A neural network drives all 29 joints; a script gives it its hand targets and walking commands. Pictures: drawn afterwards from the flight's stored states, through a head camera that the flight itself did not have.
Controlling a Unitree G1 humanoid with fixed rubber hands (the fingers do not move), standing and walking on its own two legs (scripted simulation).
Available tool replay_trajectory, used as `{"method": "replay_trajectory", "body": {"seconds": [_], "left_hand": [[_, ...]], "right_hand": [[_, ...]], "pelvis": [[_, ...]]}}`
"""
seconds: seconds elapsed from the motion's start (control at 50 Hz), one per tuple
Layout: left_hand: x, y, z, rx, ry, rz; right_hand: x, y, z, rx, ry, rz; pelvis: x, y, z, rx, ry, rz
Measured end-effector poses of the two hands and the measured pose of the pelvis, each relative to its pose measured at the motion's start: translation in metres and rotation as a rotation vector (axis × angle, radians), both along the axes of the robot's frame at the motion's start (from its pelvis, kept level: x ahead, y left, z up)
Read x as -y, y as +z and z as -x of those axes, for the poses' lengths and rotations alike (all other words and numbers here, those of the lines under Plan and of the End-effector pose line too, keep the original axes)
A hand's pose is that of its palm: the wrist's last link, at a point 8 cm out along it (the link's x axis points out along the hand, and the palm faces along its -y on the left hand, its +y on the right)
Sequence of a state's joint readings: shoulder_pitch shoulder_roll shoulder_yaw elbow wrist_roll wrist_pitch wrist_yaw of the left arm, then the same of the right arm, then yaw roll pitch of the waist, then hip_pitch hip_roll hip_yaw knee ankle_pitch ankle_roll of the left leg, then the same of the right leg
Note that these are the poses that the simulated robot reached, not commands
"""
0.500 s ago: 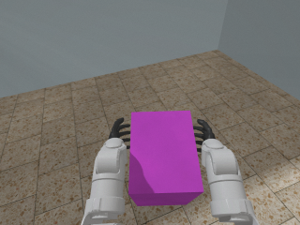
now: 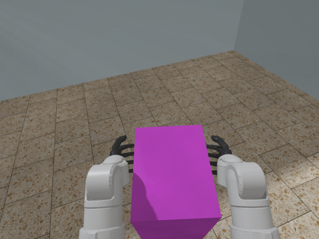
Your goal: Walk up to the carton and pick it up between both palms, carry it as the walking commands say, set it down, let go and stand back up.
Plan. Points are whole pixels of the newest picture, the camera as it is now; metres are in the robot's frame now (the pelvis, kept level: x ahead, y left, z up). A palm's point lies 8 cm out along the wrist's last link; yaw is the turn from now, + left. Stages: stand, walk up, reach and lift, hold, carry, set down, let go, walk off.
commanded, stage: carry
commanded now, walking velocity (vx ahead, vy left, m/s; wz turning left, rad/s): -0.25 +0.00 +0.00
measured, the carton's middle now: (170, 187) +0.27 +0.02 +0.01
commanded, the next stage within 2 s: none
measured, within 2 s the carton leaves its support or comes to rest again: neither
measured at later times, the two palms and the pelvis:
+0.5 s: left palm (73, 238) +0.11 +0.19 +0.10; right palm out of the picture +0.12 -0.06 +0.11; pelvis -0.17 +0.05 +0.01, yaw +2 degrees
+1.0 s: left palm out of the picture -0.09 +0.15 +0.11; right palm out of the picture -0.11 -0.10 +0.10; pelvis -0.38 +0.03 +0.02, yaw +0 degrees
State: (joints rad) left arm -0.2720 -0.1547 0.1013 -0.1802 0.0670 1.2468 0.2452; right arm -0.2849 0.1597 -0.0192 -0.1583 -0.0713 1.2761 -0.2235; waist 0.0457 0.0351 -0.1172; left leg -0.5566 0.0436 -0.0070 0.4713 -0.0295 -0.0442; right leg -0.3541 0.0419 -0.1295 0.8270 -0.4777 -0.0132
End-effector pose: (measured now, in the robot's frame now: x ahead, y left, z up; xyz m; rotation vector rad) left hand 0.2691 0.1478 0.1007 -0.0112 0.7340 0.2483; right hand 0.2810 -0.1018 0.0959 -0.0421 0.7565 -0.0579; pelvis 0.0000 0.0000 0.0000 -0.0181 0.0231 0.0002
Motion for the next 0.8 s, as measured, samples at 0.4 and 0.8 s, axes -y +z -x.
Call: {"method": "replay_trajectory", "body": {"seconds": [0.4, 0.8], "left_hand": [[-0.001, 0.031, 0.099, 0.071, -0.083, -0.012], [-0.063, 0.023, 0.271, 0.082, 0.045, 0.012]], "right_hand": [[-0.001, 0.031, 0.12, 0.093, -0.117, -0.028], [-0.066, 0.023, 0.264, 0.095, 0.011, 0.005]], "pelvis": [[-0.029, 0.015, 0.127, -0.049, 0.018, -0.054], [-0.054, 0.019, 0.293, -0.092, 0.037, 0.05]]}}
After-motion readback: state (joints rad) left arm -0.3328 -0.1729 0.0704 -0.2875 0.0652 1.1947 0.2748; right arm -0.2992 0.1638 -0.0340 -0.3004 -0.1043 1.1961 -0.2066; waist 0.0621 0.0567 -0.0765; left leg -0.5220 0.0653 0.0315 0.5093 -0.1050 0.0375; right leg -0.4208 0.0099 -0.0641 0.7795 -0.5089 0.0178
